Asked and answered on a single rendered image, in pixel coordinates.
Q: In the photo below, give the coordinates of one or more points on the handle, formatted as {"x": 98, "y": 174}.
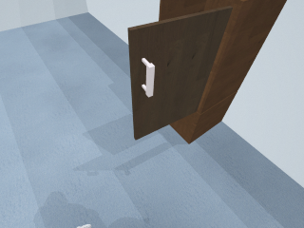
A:
{"x": 150, "y": 75}

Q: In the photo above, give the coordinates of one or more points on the cupboard door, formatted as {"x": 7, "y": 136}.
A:
{"x": 183, "y": 50}

